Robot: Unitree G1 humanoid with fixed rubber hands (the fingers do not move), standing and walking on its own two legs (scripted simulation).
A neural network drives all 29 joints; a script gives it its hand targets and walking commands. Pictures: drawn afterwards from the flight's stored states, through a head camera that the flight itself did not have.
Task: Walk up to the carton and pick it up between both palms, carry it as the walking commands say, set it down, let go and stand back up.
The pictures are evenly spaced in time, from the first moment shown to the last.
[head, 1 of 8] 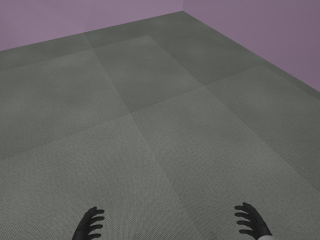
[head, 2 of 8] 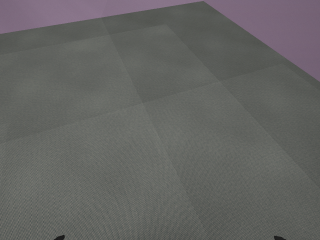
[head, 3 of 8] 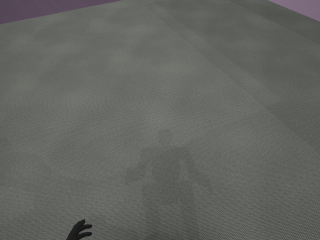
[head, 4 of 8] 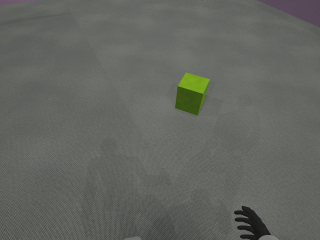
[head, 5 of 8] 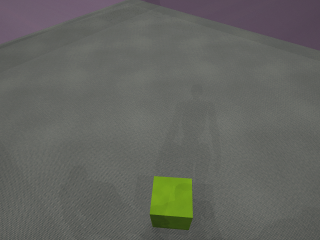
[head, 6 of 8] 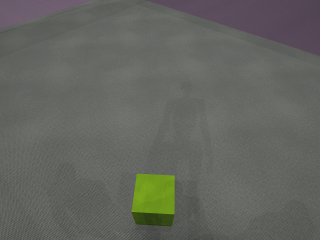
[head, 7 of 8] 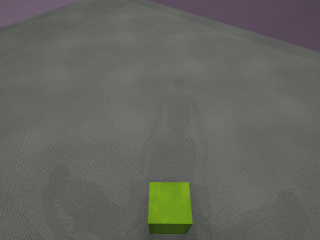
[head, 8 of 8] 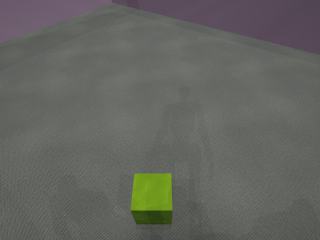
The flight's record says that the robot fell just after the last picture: no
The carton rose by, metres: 0.00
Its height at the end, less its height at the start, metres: +0.00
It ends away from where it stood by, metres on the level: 0.00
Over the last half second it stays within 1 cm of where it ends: yes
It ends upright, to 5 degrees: yes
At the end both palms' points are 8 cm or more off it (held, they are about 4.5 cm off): yes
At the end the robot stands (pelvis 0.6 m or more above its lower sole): yes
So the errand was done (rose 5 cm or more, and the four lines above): no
